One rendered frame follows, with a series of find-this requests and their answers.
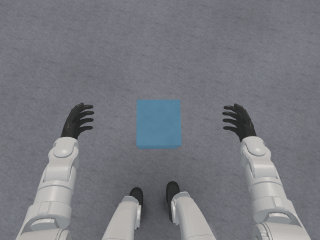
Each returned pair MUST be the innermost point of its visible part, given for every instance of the left robot foot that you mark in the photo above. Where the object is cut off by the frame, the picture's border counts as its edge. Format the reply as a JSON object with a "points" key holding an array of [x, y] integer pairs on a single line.
{"points": [[138, 194]]}

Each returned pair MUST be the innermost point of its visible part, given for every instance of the robot right hand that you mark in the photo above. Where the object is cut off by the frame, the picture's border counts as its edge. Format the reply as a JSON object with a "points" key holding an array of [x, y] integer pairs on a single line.
{"points": [[244, 126]]}

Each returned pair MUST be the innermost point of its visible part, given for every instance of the robot left hand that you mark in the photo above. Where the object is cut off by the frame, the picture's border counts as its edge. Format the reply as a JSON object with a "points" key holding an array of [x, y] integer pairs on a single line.
{"points": [[73, 122]]}

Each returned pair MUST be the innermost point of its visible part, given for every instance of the left robot thigh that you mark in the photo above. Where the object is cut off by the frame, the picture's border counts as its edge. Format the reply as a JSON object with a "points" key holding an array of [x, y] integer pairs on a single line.
{"points": [[124, 222]]}

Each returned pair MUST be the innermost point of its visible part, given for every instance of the carton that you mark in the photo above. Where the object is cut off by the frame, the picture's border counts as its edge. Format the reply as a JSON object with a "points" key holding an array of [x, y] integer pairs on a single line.
{"points": [[158, 124]]}

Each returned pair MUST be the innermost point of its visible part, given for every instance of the robot right forearm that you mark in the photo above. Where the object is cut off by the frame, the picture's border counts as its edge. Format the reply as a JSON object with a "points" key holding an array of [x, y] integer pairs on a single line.
{"points": [[269, 201]]}

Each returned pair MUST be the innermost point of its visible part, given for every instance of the robot right upper arm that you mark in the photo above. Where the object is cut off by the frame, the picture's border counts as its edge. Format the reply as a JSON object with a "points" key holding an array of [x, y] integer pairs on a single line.
{"points": [[278, 231]]}

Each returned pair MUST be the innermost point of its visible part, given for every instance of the robot left upper arm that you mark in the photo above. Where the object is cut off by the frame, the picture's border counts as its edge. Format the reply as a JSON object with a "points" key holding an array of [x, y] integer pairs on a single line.
{"points": [[49, 234]]}

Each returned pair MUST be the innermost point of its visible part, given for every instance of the robot left forearm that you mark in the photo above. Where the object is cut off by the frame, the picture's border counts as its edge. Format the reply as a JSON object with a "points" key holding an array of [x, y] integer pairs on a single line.
{"points": [[51, 208]]}

